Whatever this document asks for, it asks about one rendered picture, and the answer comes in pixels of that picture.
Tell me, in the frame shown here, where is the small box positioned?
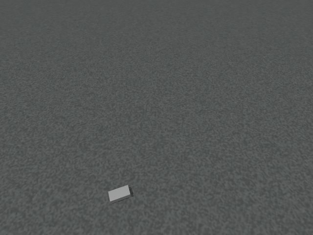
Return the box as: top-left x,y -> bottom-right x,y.
108,185 -> 131,204

